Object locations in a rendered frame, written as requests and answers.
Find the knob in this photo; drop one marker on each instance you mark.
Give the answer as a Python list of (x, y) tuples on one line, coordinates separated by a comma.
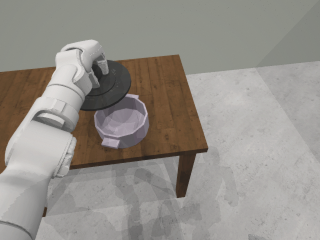
[(97, 71)]

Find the table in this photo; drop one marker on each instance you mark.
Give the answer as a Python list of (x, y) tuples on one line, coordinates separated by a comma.
[(161, 84)]

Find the left robot hand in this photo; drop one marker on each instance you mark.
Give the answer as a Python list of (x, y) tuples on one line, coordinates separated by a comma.
[(97, 53)]

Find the pot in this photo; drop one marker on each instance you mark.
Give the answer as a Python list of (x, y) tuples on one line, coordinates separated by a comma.
[(124, 124)]

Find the left robot upper arm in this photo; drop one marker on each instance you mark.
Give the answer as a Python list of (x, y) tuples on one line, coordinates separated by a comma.
[(42, 153)]

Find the lid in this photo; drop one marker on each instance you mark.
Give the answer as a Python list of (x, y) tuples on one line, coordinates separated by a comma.
[(114, 86)]

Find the left robot forearm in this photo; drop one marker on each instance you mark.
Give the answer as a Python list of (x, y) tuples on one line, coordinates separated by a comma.
[(63, 97)]

